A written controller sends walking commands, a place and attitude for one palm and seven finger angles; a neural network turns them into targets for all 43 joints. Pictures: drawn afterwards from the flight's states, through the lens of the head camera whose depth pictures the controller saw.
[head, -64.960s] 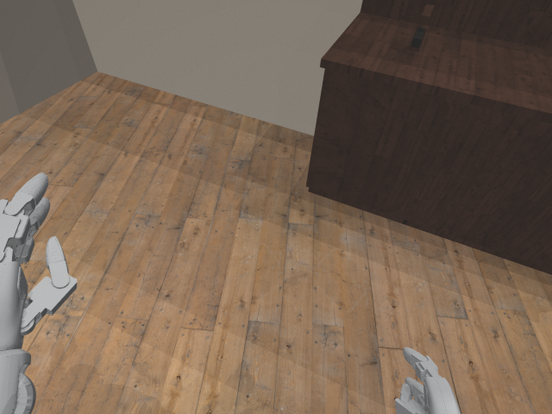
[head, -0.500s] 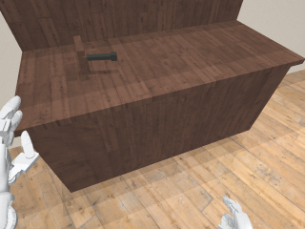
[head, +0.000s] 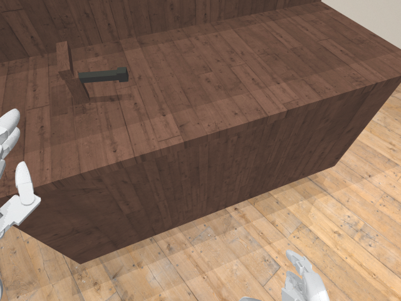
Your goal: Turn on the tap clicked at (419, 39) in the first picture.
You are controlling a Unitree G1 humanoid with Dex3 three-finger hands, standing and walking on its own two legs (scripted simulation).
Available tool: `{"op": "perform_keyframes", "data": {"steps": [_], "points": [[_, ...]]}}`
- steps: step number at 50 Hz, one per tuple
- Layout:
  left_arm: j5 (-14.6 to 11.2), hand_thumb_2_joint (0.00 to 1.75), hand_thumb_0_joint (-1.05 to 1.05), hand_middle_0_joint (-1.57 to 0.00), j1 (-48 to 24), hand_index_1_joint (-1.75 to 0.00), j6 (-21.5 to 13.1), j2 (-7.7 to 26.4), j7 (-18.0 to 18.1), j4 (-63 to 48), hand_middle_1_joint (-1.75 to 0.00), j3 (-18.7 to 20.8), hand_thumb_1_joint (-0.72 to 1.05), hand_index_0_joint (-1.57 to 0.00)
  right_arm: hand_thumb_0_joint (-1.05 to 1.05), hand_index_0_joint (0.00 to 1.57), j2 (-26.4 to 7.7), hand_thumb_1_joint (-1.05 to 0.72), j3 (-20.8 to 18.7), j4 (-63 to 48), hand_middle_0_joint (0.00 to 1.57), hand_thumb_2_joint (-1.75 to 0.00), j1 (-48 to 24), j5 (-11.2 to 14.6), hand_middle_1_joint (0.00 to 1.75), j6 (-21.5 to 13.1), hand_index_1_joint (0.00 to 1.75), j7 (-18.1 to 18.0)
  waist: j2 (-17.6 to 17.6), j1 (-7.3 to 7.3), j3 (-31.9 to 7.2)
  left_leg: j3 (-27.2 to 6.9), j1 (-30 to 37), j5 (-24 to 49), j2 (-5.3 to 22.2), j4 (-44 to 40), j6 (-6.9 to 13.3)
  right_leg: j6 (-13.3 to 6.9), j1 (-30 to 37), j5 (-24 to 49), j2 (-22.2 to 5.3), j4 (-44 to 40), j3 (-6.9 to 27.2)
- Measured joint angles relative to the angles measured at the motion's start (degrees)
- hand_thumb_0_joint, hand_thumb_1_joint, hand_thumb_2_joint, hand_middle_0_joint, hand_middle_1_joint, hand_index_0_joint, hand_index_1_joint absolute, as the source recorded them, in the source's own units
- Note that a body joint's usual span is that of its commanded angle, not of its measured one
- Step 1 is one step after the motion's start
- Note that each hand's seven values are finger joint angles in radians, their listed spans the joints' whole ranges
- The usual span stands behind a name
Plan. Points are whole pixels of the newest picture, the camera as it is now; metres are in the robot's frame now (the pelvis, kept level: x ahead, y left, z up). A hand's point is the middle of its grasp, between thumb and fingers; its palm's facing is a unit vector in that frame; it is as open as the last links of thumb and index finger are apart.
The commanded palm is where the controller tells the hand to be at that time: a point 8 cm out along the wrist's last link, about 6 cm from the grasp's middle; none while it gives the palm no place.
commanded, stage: take the last steps up to it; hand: left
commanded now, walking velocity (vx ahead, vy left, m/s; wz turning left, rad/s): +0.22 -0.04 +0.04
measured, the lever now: (122, 74) +0.64 +0.25 +0.07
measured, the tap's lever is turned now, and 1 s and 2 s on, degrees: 76 76 76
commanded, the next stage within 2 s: come to a stop and stand still in 0.22 s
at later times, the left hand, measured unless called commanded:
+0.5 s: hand (96, 124) +0.35 +0.19 +0.19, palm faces +0.38 -0.80 -0.47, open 7.4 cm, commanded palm +0.29 +0.24 +0.19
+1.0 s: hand (77, 130) +0.34 +0.22 +0.18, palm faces +0.42 -0.79 -0.44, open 7.4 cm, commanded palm +0.29 +0.25 +0.19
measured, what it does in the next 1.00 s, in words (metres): walks ahead: left foot, then right foot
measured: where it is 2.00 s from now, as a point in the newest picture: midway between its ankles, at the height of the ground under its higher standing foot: outside the picture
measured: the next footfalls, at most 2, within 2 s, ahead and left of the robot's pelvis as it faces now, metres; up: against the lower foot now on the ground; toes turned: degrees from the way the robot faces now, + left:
left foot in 0.22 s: +0.15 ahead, +0.12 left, +0.00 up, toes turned +8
right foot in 0.42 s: +0.19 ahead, -0.13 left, +0.00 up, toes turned -3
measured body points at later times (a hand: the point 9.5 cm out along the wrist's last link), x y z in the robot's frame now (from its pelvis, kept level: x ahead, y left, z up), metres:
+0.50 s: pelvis +0.13 -0.04 +0.01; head +0.17 -0.06 +0.46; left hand +0.32 +0.23 +0.21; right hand +0.32 -0.25 -0.08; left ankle +0.11 +0.11 -0.71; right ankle +0.15 -0.13 -0.72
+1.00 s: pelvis +0.13 -0.03 +0.01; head +0.16 -0.03 +0.46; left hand +0.31 +0.26 +0.21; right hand +0.34 -0.25 -0.06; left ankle +0.16 +0.07 -0.72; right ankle +0.15 -0.13 -0.72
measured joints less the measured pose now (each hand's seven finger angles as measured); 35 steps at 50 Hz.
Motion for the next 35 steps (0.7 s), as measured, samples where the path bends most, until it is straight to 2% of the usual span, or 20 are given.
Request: {"op": "perform_keyframes", "data": {"steps": [2,4,7,10,11,12,15,17,19,21,22,23,26,30,35], "points": [[-0.1,0.89,0.01,-0.21,-1.5,-0.3,0.2,-1.5,-0.5,0.6,-0.3,-1.0,0.88,-0.21,0.01,0.2,-1.0,-0.9,-0.8,2.2,0.21,-0.9,-1.2,0.2,0.3,1.1,0.3,-0.1,-0.2,0.55,0.4,-1.2,-4.7,-3.8,-1.5,11.9,0.6,-0.8,0.9,-3.4,-0.2,1.4,-0.5],[-0.1,0.89,0.01,-0.21,-2.2,-0.3,0.7,-2.9,-0.4,1.1,-0.3,-1.1,0.88,-0.21,0.01,0.2,-1.8,-0.9,-1.4,3.4,0.21,-0.9,-2.1,0.2,0.3,2.1,0.3,-0.2,-1.4,1.18,0.4,-0.2,-7.6,-4.9,-2.6,16.1,0.5,-1.0,2.5,-4.8,-0.6,0.2,0.0],[-0.1,0.89,0.01,-0.21,-1.7,-0.3,0.6,-4.1,0.3,1.5,-0.3,-0.4,0.88,-0.21,0.01,0.2,-2.6,-0.91,-1.8,3.0,0.21,-0.9,-2.9,-0.2,0.3,2.9,0.3,-0.7,-3.5,0.86,0.2,2.5,-8.5,-1.7,-2.9,8.9,0.5,-0.8,4.9,-4.7,-1.2,-2.3,0.7],[-0.4,0.89,0.01,-0.21,-1.8,-0.3,0.5,-4.2,0.9,0.9,-0.3,-0.7,0.88,-0.21,0.01,0.2,-3.6,-0.91,-2.3,1.5,0.21,-0.9,-3.1,-0.7,0.3,2.6,0.3,-1.3,-4.3,0.06,-0.1,4.5,-5.0,7.0,-3.3,-5.4,0.6,-0.4,7.1,-6.6,-1.3,-2.0,0.4],[-0.5,0.89,0.01,-0.21,-1.7,-0.3,0.4,-4.2,1.0,0.2,-0.3,-0.9,0.88,-0.21,0.01,0.2,-4.3,-0.91,-2.5,0.5,0.21,-0.9,-2.9,-0.7,0.3,2.4,0.3,-1.4,-3.6,-0.03,-0.4,4.0,-3.3,9.2,-3.3,-9.9,1.3,-0.1,7.1,-8.0,-0.8,-0.4,0.2],[-0.6,0.89,0.01,-0.21,-1.9,-0.3,0.2,-3.7,1.1,-0.2,-0.3,-0.9,0.88,-0.21,0.01,0.2,-4.6,-0.91,-3.0,-0.2,0.21,-0.9,-3.1,-0.6,0.3,2.3,0.3,-1.7,-3.4,-0.07,-0.7,3.7,-2.9,12.2,-3.0,-10.5,1.7,0.3,6.5,-9.9,-0.7,2.5,0.4],[-0.3,0.9,0.01,-0.21,-4.0,-0.3,0.1,-2.0,0.9,1.5,-0.3,-0.8,0.88,-0.21,0.01,0.2,-2.8,-0.91,-3.5,-0.4,0.2,-0.9,-3.9,0.0,0.3,2.0,0.3,-1.9,-5.2,0.34,-0.8,4.6,-1.7,9.2,-3.6,-8.2,1.0,1.1,2.6,-16.7,-0.3,15.1,4.4],[0.1,0.9,0.01,-0.21,-5.2,-0.3,0.8,-1.5,0.6,2.9,-0.3,-0.8,0.88,-0.21,0.01,0.2,-1.7,-0.91,-2.9,-0.6,0.2,-0.9,-3.8,0.1,0.3,1.3,0.3,-1.6,-5.0,0.06,-1.2,3.8,-0.5,8.7,-3.5,-9.7,0.3,1.5,0.7,-17.1,-0.2,17.2,4.4],[0.1,0.9,0.02,-0.21,-5.5,-0.3,1.6,-1.3,0.6,3.2,-0.3,-0.4,0.88,-0.21,0.01,0.2,-0.9,-0.91,-2.0,-1.0,0.2,-0.9,-3.5,0.1,0.3,0.6,0.3,-1.1,-3.9,0.16,-0.9,3.0,0.8,9.0,-2.8,-11.4,-0.8,1.9,0.7,-15.4,-0.4,11.9,3.6],[-0.1,0.9,0.02,-0.21,-4.4,-0.3,1.9,-0.9,0.7,2.6,-0.3,0.1,0.88,-0.21,0.01,0.2,-0.4,-0.91,-1.1,-1.7,0.2,-0.9,-3.2,0.2,0.3,0.1,0.3,-0.5,-2.7,0.29,-0.4,2.6,1.6,8.4,-2.0,-11.4,-1.7,2.3,2.6,-9.3,-0.4,2.0,2.9],[-0.1,0.9,0.02,-0.21,-3.6,-0.3,1.9,-0.8,0.6,2.1,-0.3,0.3,0.89,-0.21,0.01,0.2,-0.2,-0.91,-0.8,-1.9,0.2,-0.9,-3.0,0.2,0.3,-0.1,0.3,-0.2,-2.2,0.29,-0.1,2.3,1.7,7.5,-1.7,-10.5,-2.2,1.9,3.7,-2.7,-0.2,-1.1,2.3],[0.0,0.9,0.02,-0.21,-3.1,-0.3,1.7,-1.2,0.4,2.0,-0.3,0.0,0.89,-0.21,0.01,0.2,-0.2,-0.91,-0.6,-1.5,0.2,-0.9,-3.1,0.2,0.3,-0.1,0.3,0.0,-1.1,0.11,0.2,1.6,1.6,6.9,-1.0,-9.2,-2.3,0.8,4.4,-1.5,0.4,-1.3,1.6],[-0.3,0.9,0.01,-0.21,-1.1,-0.3,1.6,-3.2,-0.3,1.7,-0.3,-1.7,0.89,-0.21,0.01,0.2,-0.5,-0.9,-0.4,-0.1,0.21,-0.9,-3.6,0.1,0.3,0.5,0.3,0.0,0.3,0.05,-0.1,-0.9,-0.4,4.1,-2.5,-4.6,-1.6,-1.3,5.4,-4.4,1.0,-2.5,1.1],[-0.2,0.89,0.01,-0.21,0.1,-0.3,1.3,-3.2,-0.7,2.2,-0.3,-1.9,0.88,-0.21,0.01,0.2,-1.5,-0.9,-0.4,0.1,0.21,-0.9,-4.6,0.0,0.3,1.8,0.3,-0.8,-1.1,0.54,0.5,-0.8,-3.2,0.2,-5.8,-1.0,-1.0,-1.5,5.9,-4.0,0.1,-4.8,1.9],[0.1,0.89,0.01,-0.21,-1.1,-0.3,1.7,-2.1,0.1,2.9,-0.3,-0.7,0.88,-0.21,0.01,0.2,-3.8,-0.91,-1.2,-1.0,0.21,-0.9,-6.2,-0.4,0.3,3.7,0.3,-1.6,-2.2,0.12,2.1,0.0,-3.8,4.8,-7.2,-6.2,-1.0,-1.1,6.2,-3.7,-0.8,-5.4,1.7]]}}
